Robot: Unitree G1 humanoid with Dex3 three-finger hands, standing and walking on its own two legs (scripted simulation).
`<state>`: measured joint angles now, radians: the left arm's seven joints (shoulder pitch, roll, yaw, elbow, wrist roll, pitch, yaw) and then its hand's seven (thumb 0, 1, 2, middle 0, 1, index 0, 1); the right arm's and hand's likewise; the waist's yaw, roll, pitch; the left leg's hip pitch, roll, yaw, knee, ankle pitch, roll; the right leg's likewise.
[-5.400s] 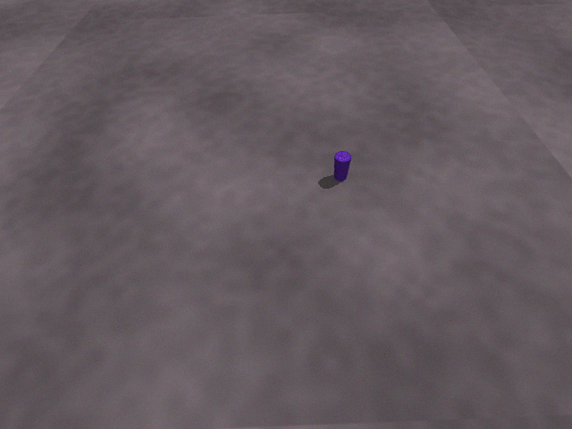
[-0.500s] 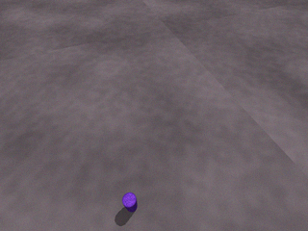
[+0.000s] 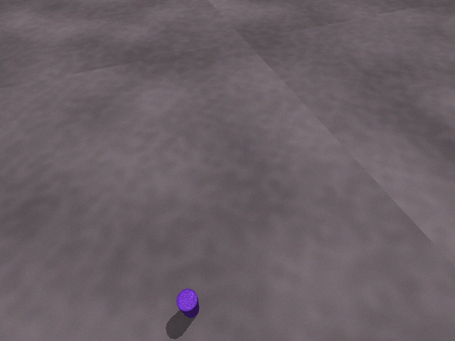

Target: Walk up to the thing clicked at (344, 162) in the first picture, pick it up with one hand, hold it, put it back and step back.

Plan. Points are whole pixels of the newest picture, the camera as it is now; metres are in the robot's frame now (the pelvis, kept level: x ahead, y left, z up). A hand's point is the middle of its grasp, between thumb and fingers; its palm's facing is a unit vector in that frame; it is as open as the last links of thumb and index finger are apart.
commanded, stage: stand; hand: left
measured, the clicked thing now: (189, 304) +0.37 +0.19 -0.71
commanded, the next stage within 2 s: go down in 1.70 s
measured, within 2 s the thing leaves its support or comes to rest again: neither
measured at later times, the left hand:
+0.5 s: hand out of the picture +0.09 +0.25 -0.15, palm faces -0.01 -0.94 -0.35, open 7.4 cm
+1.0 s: hand out of the picture +0.07 +0.25 -0.15, palm faces -0.01 -0.94 -0.35, open 7.4 cm
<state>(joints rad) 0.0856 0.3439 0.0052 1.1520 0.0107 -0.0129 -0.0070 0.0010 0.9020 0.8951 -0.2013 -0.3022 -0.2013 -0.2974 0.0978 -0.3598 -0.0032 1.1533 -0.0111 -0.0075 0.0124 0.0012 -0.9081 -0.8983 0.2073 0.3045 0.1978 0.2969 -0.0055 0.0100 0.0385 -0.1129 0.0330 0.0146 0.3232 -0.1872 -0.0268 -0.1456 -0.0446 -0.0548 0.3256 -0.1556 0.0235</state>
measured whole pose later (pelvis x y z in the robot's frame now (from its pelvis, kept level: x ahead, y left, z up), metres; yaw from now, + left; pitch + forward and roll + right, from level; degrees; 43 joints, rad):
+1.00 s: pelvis +0.00 -0.01 +0.00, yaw +0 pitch -2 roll +0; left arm 0.11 0.35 0.01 1.14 0.01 -0.01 -0.01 0.00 0.90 0.90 -0.20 -0.30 -0.20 -0.30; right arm 0.12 -0.35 0.00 1.14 -0.01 0.00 0.01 0.00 -0.91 -0.90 0.21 0.30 0.20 0.30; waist 0.00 0.01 0.04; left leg -0.09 0.04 0.01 0.31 -0.18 -0.03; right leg -0.12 -0.04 -0.06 0.31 -0.15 0.02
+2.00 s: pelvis +0.00 +0.00 -0.01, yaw +0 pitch +5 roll +0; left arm -0.06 0.34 0.15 1.08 0.04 -0.02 -0.02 0.00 0.61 0.60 -0.09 -0.14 -0.09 -0.13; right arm 0.19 -0.28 -0.02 0.83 0.02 -0.04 -0.03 0.00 -0.97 -0.92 0.21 0.30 0.20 0.30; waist -0.01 -0.01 0.03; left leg -0.35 0.04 0.01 0.53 -0.27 -0.03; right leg -0.37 -0.04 -0.05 0.52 -0.24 0.01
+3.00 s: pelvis -0.04 +0.01 -0.17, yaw +0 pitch +26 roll -2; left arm 0.04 0.46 0.41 0.59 -0.07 -0.08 -0.25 -0.01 -0.54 0.02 -0.09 -0.07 -0.09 -0.07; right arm 0.18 -0.29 0.00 0.56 -0.01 -0.23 -0.06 0.01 -0.94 -0.90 0.21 0.30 0.20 0.30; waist -0.03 -0.01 -0.17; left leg -1.30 0.04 -0.05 1.49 -0.64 -0.02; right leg -1.31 -0.06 -0.05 1.44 -0.57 0.03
